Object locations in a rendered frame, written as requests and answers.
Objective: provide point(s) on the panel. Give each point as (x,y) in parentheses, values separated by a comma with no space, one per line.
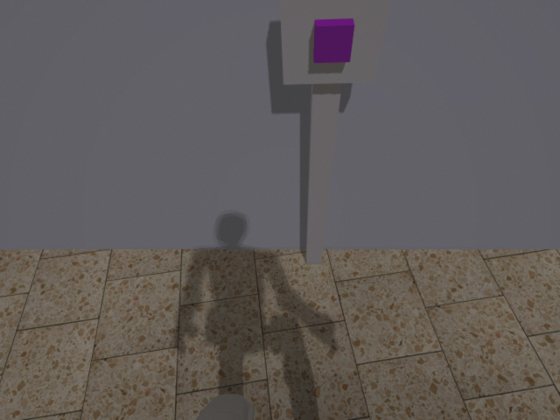
(297,30)

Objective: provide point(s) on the left robot thigh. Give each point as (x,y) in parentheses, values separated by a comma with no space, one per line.
(227,407)

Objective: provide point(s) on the button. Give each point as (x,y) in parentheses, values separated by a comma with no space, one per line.
(333,39)

